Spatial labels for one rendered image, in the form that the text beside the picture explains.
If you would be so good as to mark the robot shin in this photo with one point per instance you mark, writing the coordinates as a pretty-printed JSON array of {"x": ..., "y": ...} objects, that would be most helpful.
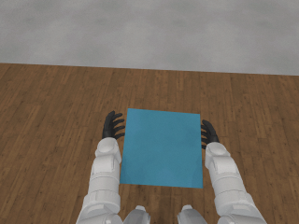
[
  {"x": 187, "y": 206},
  {"x": 140, "y": 207}
]

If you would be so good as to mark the robot right forearm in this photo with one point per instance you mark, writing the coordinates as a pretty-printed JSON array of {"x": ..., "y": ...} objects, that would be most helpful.
[{"x": 231, "y": 196}]

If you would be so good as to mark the left robot shin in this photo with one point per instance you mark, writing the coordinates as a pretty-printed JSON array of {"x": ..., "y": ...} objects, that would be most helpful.
[{"x": 140, "y": 207}]

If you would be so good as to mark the robot left forearm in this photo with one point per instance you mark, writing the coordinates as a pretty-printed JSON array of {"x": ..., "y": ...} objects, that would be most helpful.
[{"x": 103, "y": 193}]

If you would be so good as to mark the carton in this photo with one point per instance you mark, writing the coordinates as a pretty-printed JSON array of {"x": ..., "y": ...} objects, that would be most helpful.
[{"x": 162, "y": 148}]

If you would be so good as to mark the right robot shin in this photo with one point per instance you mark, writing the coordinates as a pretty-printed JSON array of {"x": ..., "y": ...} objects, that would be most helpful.
[{"x": 187, "y": 206}]

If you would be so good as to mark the robot left hand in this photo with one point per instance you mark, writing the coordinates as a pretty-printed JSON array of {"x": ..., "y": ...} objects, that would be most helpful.
[{"x": 109, "y": 130}]

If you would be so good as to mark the robot left upper arm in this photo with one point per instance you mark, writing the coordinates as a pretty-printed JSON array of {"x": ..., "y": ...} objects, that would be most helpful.
[{"x": 106, "y": 218}]

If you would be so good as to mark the robot right upper arm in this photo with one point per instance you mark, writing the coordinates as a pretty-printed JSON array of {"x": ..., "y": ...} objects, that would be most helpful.
[{"x": 239, "y": 219}]

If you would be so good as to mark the robot right hand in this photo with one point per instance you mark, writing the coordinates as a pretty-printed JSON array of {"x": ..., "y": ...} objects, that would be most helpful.
[{"x": 209, "y": 133}]

